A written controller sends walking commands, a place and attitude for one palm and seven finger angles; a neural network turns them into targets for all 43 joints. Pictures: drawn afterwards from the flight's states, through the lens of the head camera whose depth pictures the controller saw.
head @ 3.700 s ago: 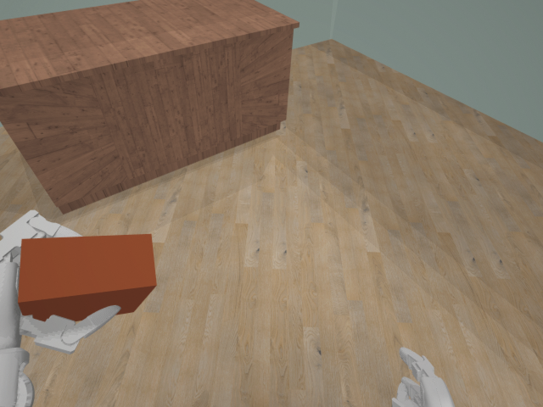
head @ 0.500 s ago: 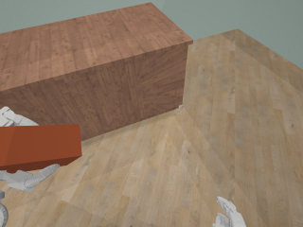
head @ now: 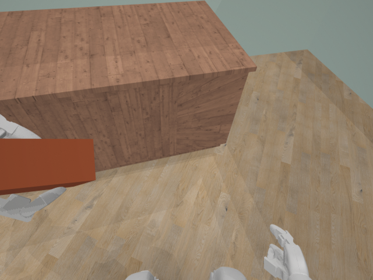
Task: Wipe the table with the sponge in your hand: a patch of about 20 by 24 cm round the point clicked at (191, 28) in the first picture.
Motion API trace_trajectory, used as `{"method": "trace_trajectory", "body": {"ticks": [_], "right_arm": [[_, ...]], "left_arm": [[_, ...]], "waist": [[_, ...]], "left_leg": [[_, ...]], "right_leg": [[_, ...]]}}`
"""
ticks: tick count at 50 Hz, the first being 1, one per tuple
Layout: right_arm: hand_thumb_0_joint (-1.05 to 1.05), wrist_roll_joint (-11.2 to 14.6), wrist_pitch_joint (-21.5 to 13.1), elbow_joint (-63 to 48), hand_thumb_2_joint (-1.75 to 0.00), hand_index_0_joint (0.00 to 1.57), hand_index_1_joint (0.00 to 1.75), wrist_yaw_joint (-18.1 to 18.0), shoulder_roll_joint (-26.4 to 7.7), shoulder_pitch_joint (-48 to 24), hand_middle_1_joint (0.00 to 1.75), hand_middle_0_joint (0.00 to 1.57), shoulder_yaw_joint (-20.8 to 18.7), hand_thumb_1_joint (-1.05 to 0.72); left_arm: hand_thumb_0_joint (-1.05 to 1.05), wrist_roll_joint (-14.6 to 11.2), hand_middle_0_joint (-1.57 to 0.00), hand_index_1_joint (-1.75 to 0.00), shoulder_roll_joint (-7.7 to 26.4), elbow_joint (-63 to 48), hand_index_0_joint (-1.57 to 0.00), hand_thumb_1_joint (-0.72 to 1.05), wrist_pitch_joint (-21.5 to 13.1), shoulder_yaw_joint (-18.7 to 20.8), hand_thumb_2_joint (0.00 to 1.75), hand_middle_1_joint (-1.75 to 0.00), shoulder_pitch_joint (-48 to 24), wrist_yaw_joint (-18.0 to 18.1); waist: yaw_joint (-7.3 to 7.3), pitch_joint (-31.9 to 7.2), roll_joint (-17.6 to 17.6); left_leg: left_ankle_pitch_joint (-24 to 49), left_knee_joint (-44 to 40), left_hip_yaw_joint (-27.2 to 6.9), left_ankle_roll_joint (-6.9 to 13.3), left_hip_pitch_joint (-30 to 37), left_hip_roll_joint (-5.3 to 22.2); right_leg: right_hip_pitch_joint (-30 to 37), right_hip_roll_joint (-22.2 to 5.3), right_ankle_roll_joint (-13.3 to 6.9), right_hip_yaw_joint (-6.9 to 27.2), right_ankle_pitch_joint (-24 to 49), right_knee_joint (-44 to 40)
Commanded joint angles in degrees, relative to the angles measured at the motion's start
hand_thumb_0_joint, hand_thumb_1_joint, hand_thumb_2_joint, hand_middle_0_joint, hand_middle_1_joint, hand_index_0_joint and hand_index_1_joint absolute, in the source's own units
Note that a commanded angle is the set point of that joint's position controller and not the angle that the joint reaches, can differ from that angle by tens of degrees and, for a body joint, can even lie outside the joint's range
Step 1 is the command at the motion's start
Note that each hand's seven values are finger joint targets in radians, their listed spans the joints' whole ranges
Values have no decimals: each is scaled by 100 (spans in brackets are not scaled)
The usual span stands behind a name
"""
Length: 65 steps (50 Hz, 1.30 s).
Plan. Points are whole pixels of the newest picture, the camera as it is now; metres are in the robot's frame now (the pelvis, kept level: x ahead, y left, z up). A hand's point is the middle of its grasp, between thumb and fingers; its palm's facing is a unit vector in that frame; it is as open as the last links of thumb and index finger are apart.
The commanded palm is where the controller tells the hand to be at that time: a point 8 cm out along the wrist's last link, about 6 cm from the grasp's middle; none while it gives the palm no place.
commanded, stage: walk to a spot facing it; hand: left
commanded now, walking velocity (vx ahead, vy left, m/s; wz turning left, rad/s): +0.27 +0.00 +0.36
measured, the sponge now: (54, 167) +0.25 +0.21 +0.17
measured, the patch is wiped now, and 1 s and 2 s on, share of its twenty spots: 0.00 0.00 0.00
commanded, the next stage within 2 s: turn to face it in 0.44 s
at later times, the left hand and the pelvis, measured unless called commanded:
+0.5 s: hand (46, 162) +0.25 +0.22 +0.18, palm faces +0.54 -0.72 -0.43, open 10.1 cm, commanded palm +0.18 +0.26 +0.19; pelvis +0.09 -0.05 +0.02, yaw +15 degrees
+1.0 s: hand (58, 160) +0.26 +0.21 +0.18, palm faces +0.56 -0.69 -0.46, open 10.2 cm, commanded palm +0.20 +0.23 +0.19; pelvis +0.09 -0.07 +0.00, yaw +9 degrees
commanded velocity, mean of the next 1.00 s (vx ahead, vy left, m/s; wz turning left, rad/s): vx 0.05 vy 0.00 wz -0.01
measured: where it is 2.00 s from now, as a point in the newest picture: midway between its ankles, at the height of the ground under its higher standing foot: outside the picture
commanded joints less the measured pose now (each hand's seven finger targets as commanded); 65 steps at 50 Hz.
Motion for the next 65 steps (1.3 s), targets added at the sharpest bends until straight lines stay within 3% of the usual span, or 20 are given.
{"method": "trace_trajectory", "body": {"ticks": [1, 11, 12, 13, 14, 20, 27, 29, 30, 31, 33, 36, 43, 47, 48, 50, 52, 55, 59, 65], "right_arm": [[0, 38, -446, -799, -90, 20, 30, -1, -860, -166, 30, 20, -246, -90], [0, 7, -635, -522, -90, 20, 30, -172, -840, -99, 30, 20, -135, -90], [0, 16, -593, -484, -90, 20, 30, -175, -789, -39, 30, 20, -121, -90], [0, 15, -532, -513, -90, 20, 30, -182, -607, -33, 30, 20, -83, -90], [0, -19, -563, -564, -90, 20, 30, -215, -744, -350, 30, 20, -80, -90], [0, -98, -336, -595, -90, 20, 30, -204, -721, -659, 30, 20, -49, -90], [0, -114, -224, -1124, -90, 20, 30, -228, -700, -288, 30, 20, -192, -90], [0, -77, -178, -1106, -90, 20, 30, -253, -824, -53, 30, 20, -256, -90], [0, -47, -227, -1115, -90, 20, 30, -243, -1007, -49, 30, 20, -337, -90], [0, -47, -269, -1051, -90, 20, 30, -153, -1029, 76, 30, 20, -308, -90], [0, -79, -327, -853, -90, 20, 30, -95, -1080, -91, 30, 20, -298, -90], [0, -29, -463, -803, -90, 20, 30, -20, -1027, -99, 30, 20, -232, -90], [0, -89, -699, -812, -90, 20, 30, 36, -1025, -149, 30, 20, -87, -90], [0, -58, -587, -877, -90, 20, 30, 60, -949, -171, 30, 20, -83, -90], [0, -33, -554, -891, -90, 20, 30, 73, -883, -154, 30, 20, -85, -90], [0, -61, -522, -1084, -90, 20, 30, 63, -620, -425, 30, 20, 53, -90], [0, -53, -484, -986, -90, 20, 30, 79, -711, -406, 30, 20, 1, -90], [0, -72, -262, -843, -90, 20, 30, 47, -633, -472, 30, 20, 126, -90], [0, -103, -231, -861, -90, 20, 30, -29, -835, -411, 30, 20, -79, -90], [0, 5, -113, -991, -90, 20, 30, 10, -999, -290, 30, 20, -173, -90]], "left_arm": [[0, -161, -120, -160, 676, -2105, -120, 10, -529, 618, 130, -160, 403, 36], [0, -89, -120, -160, 211, -871, -120, 10, -255, 175, 130, -160, -93, 35], [0, -27, -120, -160, 227, -716, -120, 10, -214, 105, 130, -160, -293, 29], [0, 45, -120, -160, 518, -560, -120, 10, -136, 183, 130, -160, -418, 58], [0, -63, -120, -160, 711, -536, -120, 10, -39, 253, 130, -160, -559, 102], [0, -37, -120, -160, 753, -1388, -120, 10, -279, 303, 130, -160, -338, 117], [0, -264, -120, -160, 783, -2039, -120, 10, -168, 771, 130, -160, 731, 349], [0, -323, -120, -160, 635, -2091, -120, 10, -240, 689, 130, -160, 745, 388], [0, -341, -120, -160, 456, -2136, -120, 10, -363, 516, 130, -160, 821, 368], [0, -202, -120, -160, 679, -2005, -120, 10, -488, 606, 130, -160, 667, 370], [0, -153, -120, -160, 825, -1422, -120, 10, -435, 698, 130, -160, 369, 247], [0, -116, -120, -160, 497, -1889, -120, 10, -392, 273, 130, -160, -41, 197], [0, -117, -120, -160, 307, -1228, -120, 10, -143, -23, 130, -160, -427, 64], [0, -127, -120, -160, 390, -774, -120, 10, -75, 135, 130, -160, -403, 11], [0, -118, -120, -160, 472, -747, -120, 10, -88, 167, 130, -160, -511, 0], [0, -161, -120, -160, 712, -798, -120, 10, -61, 328, 130, -160, -576, 83], [0, -255, -120, -160, 655, -873, -120, 10, -33, 295, 130, -160, -347, 82], [0, -260, -120, -160, 660, -1234, -120, 10, -215, 394, 130, -160, -97, 125], [0, -273, -120, -160, 870, -1325, -120, 10, -397, 705, 130, -160, 436, 209], [0, -311, -120, -160, 700, -908, -120, 10, -353, 747, 130, -160, 1089, 152]], "waist": [[267, -1242, 1707], [262, -1009, 1262], [248, -979, 563], [253, -986, -1157], [364, -848, -1745], [204, -713, -540], [275, -1492, -472], [2, -1875, 742], [74, -1837, 2227], [142, -1910, 2152], [109, -1571, 1403], [142, -1500, 1852], [210, -966, 1511], [325, -986, 1092], [291, -909, 547], [371, -896, -1283], [292, -919, -985], [247, -1504, 56], [293, -1794, 82], [350, -1806, -296]], "left_leg": [[686, -1804, -1734, 828, 775, 1380], [-462, -891, -1376, 323, 395, 972], [-905, -73, -1090, 140, -13, 648], [-1821, 1571, -444, -181, -1232, -13], [-2214, 3178, -644, -379, -1977, -217], [-1190, 3036, -626, -645, -1205, 340], [-351, -240, 347, -595, 247, -99], [1384, -1220, -97, -393, 1882, 237], [3902, -1302, -1925, 280, 2521, 1714], [5462, -1155, -2736, 848, 2567, 2348], [3968, -1305, -2085, 775, 1896, 2219], [3474, -1277, -828, 360, 1851, 1614], [855, -1758, -643, 171, 671, 2072], [-268, -933, -157, -191, 280, 1761], [-793, -255, 22, -363, 181, 1424], [-2244, 1936, -242, -727, -738, 178], [-1381, 3191, -932, -790, -906, 238], [-911, 3238, -905, -906, -1249, 193], [-991, 2349, -861, -801, -962, 22], [-1383, 714, -778, -611, -334, -43]], "right_leg": [[-554, -231, 77, 98, 710, -834], [1456, 386, 204, -625, 1019, -4608], [1858, -57, 28, -110, 1080, -5281], [2526, -1435, -484, 1761, 969, -5891], [2546, -2486, -999, 3006, 1616, -6113], [1954, -1709, -796, -47, 4761, -5256], [2236, -1455, -649, -536, 5204, -4125], [1385, -811, -210, -645, 3695, -2631], [71, -60, 74, -566, 382, -1508], [-376, 200, -38, 50, -1054, -753], [-468, 7, -57, 381, -393, -840], [-84, 165, -40, 61, 585, -2051], [797, 397, 69, -148, 567, -3102], [1467, 447, -6, -179, 1276, -4211], [1368, 149, -209, 371, 1622, -4733], [1134, -1366, -1112, 3127, 3123, -5782], [1107, -1237, -1072, 3181, 2592, -5945], [2199, -781, -1009, 1969, 4125, -5211], [2614, -704, -887, 2062, 4887, -5259], [2434, -746, -980, 2396, 3413, -5627]]}}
